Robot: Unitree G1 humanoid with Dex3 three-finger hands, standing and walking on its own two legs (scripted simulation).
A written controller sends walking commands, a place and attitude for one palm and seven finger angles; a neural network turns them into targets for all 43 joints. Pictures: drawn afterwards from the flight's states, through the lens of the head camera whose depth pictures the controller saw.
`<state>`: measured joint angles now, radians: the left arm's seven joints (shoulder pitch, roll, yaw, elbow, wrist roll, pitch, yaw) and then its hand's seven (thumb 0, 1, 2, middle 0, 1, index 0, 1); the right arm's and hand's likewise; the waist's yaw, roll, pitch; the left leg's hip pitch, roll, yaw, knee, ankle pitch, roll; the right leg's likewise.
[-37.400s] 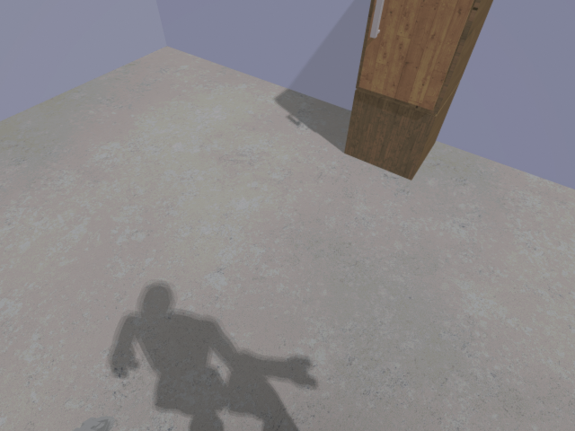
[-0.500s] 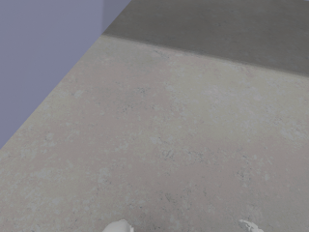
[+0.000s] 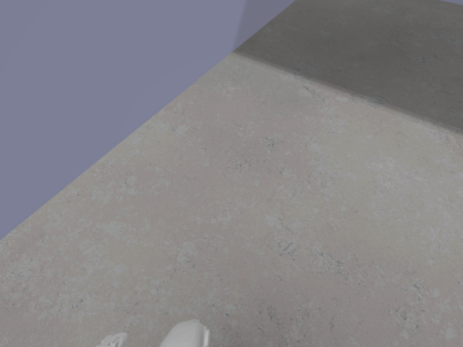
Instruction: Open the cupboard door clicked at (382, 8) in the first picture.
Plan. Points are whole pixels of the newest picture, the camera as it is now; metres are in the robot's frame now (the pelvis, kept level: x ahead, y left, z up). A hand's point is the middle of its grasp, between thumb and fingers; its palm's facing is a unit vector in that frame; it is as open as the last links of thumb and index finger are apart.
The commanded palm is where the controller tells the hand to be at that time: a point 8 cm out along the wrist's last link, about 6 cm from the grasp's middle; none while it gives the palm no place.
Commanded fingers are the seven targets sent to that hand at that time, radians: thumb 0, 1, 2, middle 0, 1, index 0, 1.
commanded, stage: turn to face it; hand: left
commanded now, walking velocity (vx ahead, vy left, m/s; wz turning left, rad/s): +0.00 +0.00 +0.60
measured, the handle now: out of the picture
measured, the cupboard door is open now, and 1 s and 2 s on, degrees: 45 45 45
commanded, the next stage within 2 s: none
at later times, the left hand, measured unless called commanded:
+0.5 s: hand out of the picture +0.06 +0.21 -0.15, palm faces +0.30 -0.90 -0.32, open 7.4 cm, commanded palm none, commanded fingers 0.00 0.90 0.90 -0.20 -0.30 -0.20 -0.30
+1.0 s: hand out of the picture -0.06 +0.17 -0.17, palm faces +0.61 -0.75 -0.26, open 7.4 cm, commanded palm none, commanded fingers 0.00 0.90 0.90 -0.20 -0.30 -0.20 -0.30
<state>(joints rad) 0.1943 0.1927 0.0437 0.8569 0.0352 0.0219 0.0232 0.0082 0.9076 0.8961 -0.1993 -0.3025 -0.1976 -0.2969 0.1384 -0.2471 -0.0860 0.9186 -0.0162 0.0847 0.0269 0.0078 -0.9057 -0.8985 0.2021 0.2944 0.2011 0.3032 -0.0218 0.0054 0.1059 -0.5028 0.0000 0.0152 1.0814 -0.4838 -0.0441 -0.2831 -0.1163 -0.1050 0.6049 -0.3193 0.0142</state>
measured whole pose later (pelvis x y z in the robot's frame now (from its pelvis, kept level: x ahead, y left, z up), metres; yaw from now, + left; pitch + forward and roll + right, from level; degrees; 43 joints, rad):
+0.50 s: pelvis +0.02 -0.03 -0.01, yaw +17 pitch +2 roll +1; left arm 0.14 0.25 0.07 0.85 0.02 0.03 0.01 0.01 0.91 0.90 -0.20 -0.30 -0.20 -0.30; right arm 0.18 -0.23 -0.07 0.92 -0.02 0.06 0.01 0.01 -0.90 -0.90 0.21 0.30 0.20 0.30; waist -0.02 0.02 0.08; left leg -0.37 -0.02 -0.09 0.62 -0.29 -0.03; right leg -0.31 -0.04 -0.03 0.61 -0.34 0.03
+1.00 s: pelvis +0.02 -0.04 +0.00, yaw +36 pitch +1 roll +1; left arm 0.18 0.25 0.08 0.92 0.02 0.07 0.01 0.01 0.91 0.90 -0.20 -0.30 -0.20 -0.30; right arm 0.12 -0.21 -0.06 0.89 -0.03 0.04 0.01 0.00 -0.90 -0.90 0.20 0.29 0.20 0.30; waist 0.01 -0.04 0.11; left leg -0.31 -0.01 -0.01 0.58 -0.28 0.00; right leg -0.45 -0.09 -0.05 1.04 -0.50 0.07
